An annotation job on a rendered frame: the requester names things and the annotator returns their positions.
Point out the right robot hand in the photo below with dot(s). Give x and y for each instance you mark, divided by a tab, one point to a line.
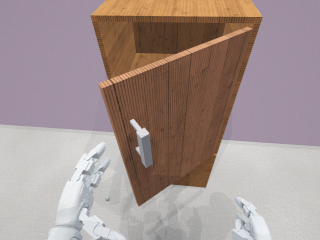
255	228

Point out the left robot hand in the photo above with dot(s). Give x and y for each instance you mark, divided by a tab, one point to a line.
78	191

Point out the left robot forearm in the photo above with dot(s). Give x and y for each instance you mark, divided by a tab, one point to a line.
64	233

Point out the handle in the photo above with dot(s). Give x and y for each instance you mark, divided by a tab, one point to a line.
144	144

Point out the cupboard door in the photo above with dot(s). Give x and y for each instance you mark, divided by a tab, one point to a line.
182	101

